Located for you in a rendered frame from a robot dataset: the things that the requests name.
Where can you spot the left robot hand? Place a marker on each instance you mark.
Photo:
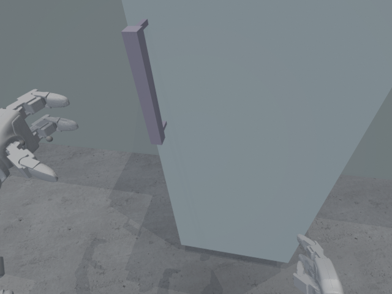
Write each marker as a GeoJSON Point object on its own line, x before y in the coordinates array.
{"type": "Point", "coordinates": [13, 128]}

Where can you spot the right robot hand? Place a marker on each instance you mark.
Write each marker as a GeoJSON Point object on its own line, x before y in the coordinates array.
{"type": "Point", "coordinates": [322, 277]}

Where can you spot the fridge door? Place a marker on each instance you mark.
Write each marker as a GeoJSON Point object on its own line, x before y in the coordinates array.
{"type": "Point", "coordinates": [265, 103]}

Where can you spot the handle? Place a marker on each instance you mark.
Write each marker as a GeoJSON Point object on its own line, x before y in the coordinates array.
{"type": "Point", "coordinates": [135, 44]}

